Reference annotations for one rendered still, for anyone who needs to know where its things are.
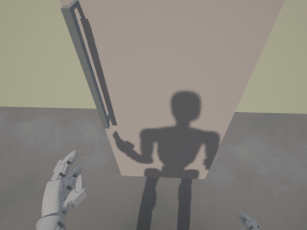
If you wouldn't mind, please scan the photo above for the left robot forearm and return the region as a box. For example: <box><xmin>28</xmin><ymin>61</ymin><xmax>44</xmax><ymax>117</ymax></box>
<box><xmin>35</xmin><ymin>215</ymin><xmax>66</xmax><ymax>230</ymax></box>

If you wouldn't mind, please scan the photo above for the robot left hand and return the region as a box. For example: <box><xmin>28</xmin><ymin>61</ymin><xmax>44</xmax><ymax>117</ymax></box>
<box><xmin>41</xmin><ymin>150</ymin><xmax>87</xmax><ymax>219</ymax></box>

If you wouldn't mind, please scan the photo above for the handle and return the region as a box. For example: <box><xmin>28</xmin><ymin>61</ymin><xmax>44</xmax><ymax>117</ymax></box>
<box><xmin>60</xmin><ymin>0</ymin><xmax>111</xmax><ymax>129</ymax></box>

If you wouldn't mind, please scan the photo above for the robot right hand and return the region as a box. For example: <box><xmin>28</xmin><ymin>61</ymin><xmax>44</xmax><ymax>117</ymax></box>
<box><xmin>238</xmin><ymin>211</ymin><xmax>259</xmax><ymax>230</ymax></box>

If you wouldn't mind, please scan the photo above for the fridge door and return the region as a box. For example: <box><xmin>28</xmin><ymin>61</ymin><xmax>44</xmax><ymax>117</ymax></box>
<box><xmin>59</xmin><ymin>0</ymin><xmax>285</xmax><ymax>179</ymax></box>

